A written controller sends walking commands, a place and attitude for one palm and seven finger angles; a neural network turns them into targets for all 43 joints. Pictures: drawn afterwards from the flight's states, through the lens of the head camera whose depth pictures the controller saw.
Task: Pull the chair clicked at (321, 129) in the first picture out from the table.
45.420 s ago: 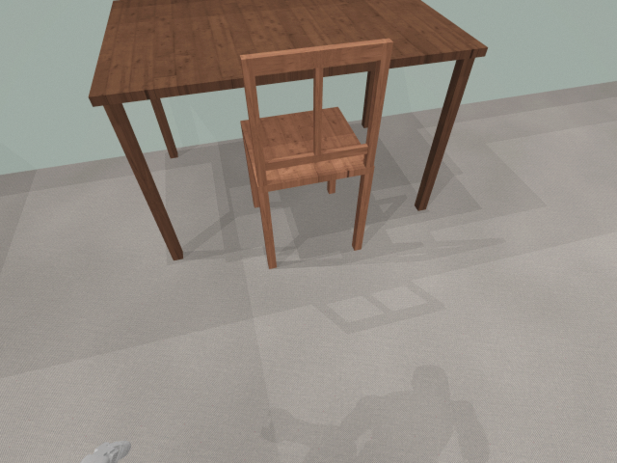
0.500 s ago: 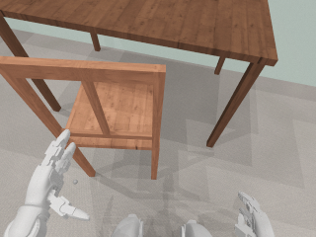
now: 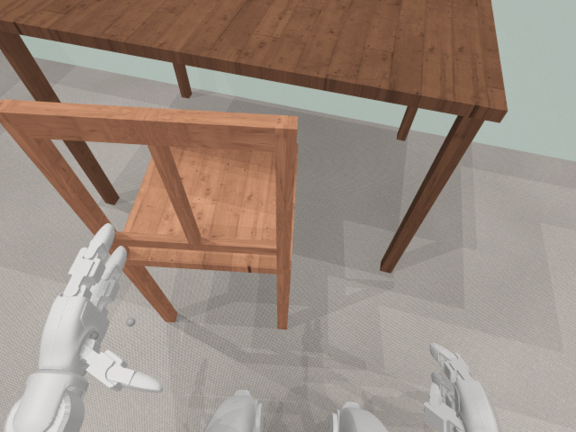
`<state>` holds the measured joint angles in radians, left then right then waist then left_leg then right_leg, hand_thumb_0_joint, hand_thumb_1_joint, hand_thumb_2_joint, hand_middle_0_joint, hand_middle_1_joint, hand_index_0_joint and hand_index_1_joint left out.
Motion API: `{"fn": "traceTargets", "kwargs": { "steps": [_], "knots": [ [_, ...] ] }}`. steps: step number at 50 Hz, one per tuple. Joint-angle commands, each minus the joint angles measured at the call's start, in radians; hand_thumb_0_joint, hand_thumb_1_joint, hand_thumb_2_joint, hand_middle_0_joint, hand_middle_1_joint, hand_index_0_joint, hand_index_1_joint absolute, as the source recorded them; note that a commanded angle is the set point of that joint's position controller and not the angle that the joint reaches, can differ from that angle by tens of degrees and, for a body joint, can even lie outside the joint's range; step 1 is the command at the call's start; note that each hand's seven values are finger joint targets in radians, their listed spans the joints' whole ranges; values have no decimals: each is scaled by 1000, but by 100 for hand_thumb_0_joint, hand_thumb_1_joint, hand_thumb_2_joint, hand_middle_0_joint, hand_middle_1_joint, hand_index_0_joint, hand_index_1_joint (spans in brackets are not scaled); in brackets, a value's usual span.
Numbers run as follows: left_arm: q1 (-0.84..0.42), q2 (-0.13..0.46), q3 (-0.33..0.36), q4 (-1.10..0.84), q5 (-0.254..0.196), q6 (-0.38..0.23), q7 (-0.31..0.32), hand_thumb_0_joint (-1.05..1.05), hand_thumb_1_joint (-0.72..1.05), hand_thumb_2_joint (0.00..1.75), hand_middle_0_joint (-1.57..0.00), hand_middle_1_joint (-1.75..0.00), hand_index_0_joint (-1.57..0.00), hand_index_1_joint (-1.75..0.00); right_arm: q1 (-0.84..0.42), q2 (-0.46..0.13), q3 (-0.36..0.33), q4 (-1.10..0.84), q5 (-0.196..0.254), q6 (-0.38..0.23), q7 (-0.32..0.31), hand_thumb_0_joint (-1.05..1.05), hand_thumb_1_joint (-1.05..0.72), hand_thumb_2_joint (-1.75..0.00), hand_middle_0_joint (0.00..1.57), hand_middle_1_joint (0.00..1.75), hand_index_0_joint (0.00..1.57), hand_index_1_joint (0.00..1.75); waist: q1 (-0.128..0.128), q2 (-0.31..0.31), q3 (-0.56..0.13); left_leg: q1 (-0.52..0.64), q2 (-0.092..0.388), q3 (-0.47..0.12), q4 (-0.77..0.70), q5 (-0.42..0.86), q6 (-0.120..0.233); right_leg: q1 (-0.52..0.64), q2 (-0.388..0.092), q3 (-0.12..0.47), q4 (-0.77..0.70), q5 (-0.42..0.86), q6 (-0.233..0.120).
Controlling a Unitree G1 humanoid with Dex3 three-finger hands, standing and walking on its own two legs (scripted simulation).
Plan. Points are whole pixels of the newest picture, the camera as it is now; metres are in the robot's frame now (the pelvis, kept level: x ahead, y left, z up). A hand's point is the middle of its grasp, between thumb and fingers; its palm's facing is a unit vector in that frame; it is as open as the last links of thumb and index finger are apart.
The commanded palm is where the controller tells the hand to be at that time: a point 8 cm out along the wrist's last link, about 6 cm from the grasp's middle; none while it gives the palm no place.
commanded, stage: aim the fingers beside a spindle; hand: left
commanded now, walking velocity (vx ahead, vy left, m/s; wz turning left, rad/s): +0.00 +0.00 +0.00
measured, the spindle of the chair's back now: (179, 199) +0.48 +0.22 -0.02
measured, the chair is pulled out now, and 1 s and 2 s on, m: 0.19 0.19 0.19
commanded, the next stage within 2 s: none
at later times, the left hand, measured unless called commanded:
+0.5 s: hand (156, 306) +0.27 +0.19 +0.03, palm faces -0.02 -1.00 -0.05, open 16.9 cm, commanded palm +0.26 +0.25 +0.03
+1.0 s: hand (170, 289) +0.30 +0.18 +0.00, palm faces -0.05 -1.00 -0.03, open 16.9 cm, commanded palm +0.29 +0.24 +0.01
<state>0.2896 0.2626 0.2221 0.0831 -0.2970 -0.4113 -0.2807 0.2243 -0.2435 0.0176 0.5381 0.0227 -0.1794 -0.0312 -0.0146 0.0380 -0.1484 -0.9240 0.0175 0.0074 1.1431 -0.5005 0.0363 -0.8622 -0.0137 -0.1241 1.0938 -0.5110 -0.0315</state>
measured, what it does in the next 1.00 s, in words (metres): stands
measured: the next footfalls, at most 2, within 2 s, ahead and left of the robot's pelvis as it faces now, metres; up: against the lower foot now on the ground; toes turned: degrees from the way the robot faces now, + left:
none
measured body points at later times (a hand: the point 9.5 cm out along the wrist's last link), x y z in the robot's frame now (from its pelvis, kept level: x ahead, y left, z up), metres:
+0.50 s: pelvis +0.00 -0.01 -0.01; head +0.09 -0.01 +0.43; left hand +0.27 +0.24 +0.03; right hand +0.15 -0.27 -0.10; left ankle +0.03 +0.09 -0.65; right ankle +0.01 -0.11 -0.65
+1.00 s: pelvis +0.00 +0.00 -0.02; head +0.10 +0.00 +0.42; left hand +0.30 +0.24 +0.01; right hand +0.15 -0.26 -0.12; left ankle +0.03 +0.09 -0.65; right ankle +0.01 -0.11 -0.65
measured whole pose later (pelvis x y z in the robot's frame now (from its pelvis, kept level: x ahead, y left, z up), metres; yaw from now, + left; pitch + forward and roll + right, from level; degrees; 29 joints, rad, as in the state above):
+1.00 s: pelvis +0.00 +0.00 -0.02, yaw -1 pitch +21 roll -2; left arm 0.03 0.26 0.21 0.31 -0.27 -0.42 -0.28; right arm 0.22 -0.26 0.01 0.57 0.01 -0.15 -0.02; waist -0.04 0.03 -0.16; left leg -1.07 0.03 0.02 1.24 -0.53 0.04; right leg -1.02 -0.01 -0.11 1.20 -0.54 -0.04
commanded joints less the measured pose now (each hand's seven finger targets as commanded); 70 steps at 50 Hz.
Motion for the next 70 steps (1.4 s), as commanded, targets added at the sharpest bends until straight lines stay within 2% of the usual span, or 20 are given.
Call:
{"fn": "traceTargets", "kwargs": {
  "steps": [1, 8, 11, 17, 20, 22, 25, 27, 30, 33, 36, 40, 43, 47, 55, 58, 61, 64, 66, 70],
  "knots": [
    [-120, 170, 73, -154, -8, -33, -42, 0, -50, 30, -6, -8, -6, -8, -13, -159, -63, -140, 13, -47, -25, 0, -90, -90, 20, 30, 20, 30, -23, 9, -212, 155, -10, -57, -163, 174, -9, 114, 21, 84, -170, 140, 6],
    [-195, 195, 120, -172, -23, -90, -9, 0, -50, 30, -6, -8, -6, -8, -15, -145, -59, -112, 5, -67, -28, 0, -90, -90, 20, 30, 20, 30, -9, 45, -258, 164, -7, -52, -138, 221, -10, 117, 23, 92, -147, 170, 4],
    [-162, 184, 124, -79, -21, -73, -14, 0, -50, 30, -6, -8, -6, -8, -16, -146, -61, -106, 6, -57, -20, 0, -90, -90, 20, 30, 20, 30, -11, -1, -250, 112, -12, -40, -122, 219, -7, 143, 19, 106, -148, 188, 11],
    [-186, 176, 105, -41, -28, -32, -60, 0, -50, 30, -6, -8, -6, -8, -13, -157, -68, -117, 15, -43, -20, 0, -90, -90, 20, 30, 20, 30, -15, -9, -267, 98, -13, -29, -112, 231, -1, 166, 12, 126, -154, 225, 17],
    [-226, 188, 111, -90, -31, -65, -49, 0, -50, 30, -6, -8, -6, -8, -9, -155, -68, -110, 10, -50, -21, 0, -90, -90, 20, 30, 20, 30, -16, 19, -284, 120, -8, -37, -110, 245, -2, 142, 15, 115, -137, 231, 14],
    [-281, 188, 106, -102, -28, -94, -33, 0, -50, 30, -6, -8, -6, -8, -3, -154, -67, -98, 6, -57, -22, 0, -90, -90, 20, 30, 20, 30, -26, 13, -277, 122, -6, -42, -103, 238, -2, 115, 18, 111, -128, 215, 13],
    [-253, 200, 134, -55, -16, -117, -14, 0, -50, 30, -6, -8, -6, -8, -1, -153, -70, -88, 2, -56, -19, 0, -90, -90, 20, 30, 20, 30, -16, -6, -286, 98, -6, -39, -90, 249, -3, 117, 19, 114, -109, 228, 11],
    [-286, 187, 112, -10, -7, -110, -16, 0, -50, 30, -6, -8, -6, -8, -4, -156, -67, -84, 3, -50, -15, 0, -90, -90, 20, 30, 20, 30, -27, -1, -261, 77, -7, -36, -86, 213, -5, 89, 16, 114, -109, 191, 13],
    [-275, 172, 95, 25, -5, -85, -32, 0, -50, 30, -6, -8, -6, -8, -4, -160, -67, -92, 6, -42, -14, 0, -90, -90, 20, 30, 20, 30, -19, 14, -281, 72, -10, -32, -84, 215, -4, 99, 13, 120, -106, 202, 11],
    [-340, 202, 113, 25, -11, -66, -41, 0, -50, 30, -6, -8, -6, -8, -1, -166, -66, -95, 8, -31, -17, 0, -90, -90, 20, 30, 20, 30, -25, -11, -303, 64, -8, -33, -77, 200, -1, 104, 13, 126, -110, 188, 15],
    [-376, 210, 121, -17, -13, -78, -36, 0, -50, 30, -6, -8, -6, -8, -1, -164, -68, -98, 5, -32, -19, 0, -90, -90, 20, 30, 20, 30, -19, 10, -350, 93, -5, -39, -74, 236, -1, 100, 16, 115, -86, 224, 12],
    [-346, 188, 110, -32, -13, -102, -17, 0, -50, 30, -6, -8, -6, -8, 0, -158, -68, -94, 0, -35, -13, 0, -90, -90, 20, 30, 20, 30, -12, 42, -366, 129, -3, -46, -75, 284, -6, 79, 20, 102, -69, 257, 9],
    [-381, 160, 73, 20, 6, -90, -7, 0, -50, 30, -6, -8, -6, -8, 6, -163, -68, -83, -1, -25, -8, 0, -90, -90, 20, 30, 20, 30, -31, 23, -324, 107, 0, -54, -69, 257, -9, 29, 21, 91, -57, 229, 9],
    [-368, 121, 29, 48, 18, -68, -8, 0, -50, 30, -6, -8, -6, -8, 8, -170, -72, -97, 2, -12, -3, 0, -90, -90, 20, 30, 20, 30, -31, 11, -316, 109, 0, -61, -71, 244, -12, -10, 19, 80, -49, 207, 7],
    [-449, 186, 91, -34, 40, -122, 60, 0, -50, 30, -6, -8, -6, -8, 1, -160, -73, -97, -11, 5, -1, 0, -90, -90, 20, 30, 20, 30, -11, 34, -394, 131, 2, -67, -54, 282, -16, -11, 20, 86, -14, 219, 2],
    [-453, 147, 59, 26, 48, -123, 66, 0, -50, 30, -6, -8, -6, -8, -4, -158, -69, -91, -11, 14, 4, 0, -90, -90, 20, 30, 20, 30, -20, 35, -361, 109, 0, -67, -52, 235, -18, -45, 21, 82, -13, 176, 2],
    [-514, 122, 16, 112, 58, -101, 51, 0, -50, 30, -6, -8, -6, -8, 0, -169, -67, -81, -5, 24, 1, 0, -90, -90, 20, 30, 20, 30, -47, 10, -311, 62, 1, -72, -45, 166, -15, -91, 21, 81, -15, 129, 3],
    [-543, 109, -3, 137, 54, -82, 31, 0, -50, 30, -6, -8, -6, -8, 7, -175, -70, -85, -3, 28, -4, 0, -90, -90, 20, 30, 20, 30, -51, -17, -353, 53, -1, -68, -26, 168, -9, -80, 20, 88, -13, 138, 4],
    [-565, 120, 5, 116, 51, -85, 29, 0, -50, 30, -6, -8, -6, -8, 6, -174, -71, -88, -3, 31, -5, 0, -90, -90, 20, 30, 20, 30, -41, 0, -389, 67, -2, -66, -22, 198, -10, -65, 18, 92, -7, 164, 3],
    [-558, 203, 84, 26, 53, -110, 61, 0, -50, 30, -6, -8, -6, -8, 5, -169, -70, -98, -8, 37, -2, 0, -90, -90, 20, 30, 20, 30, -1, 57, -467, 140, 0, -71, -35, 284, -19, -29, 18, 91, 7, 215, -2]
  ]
}}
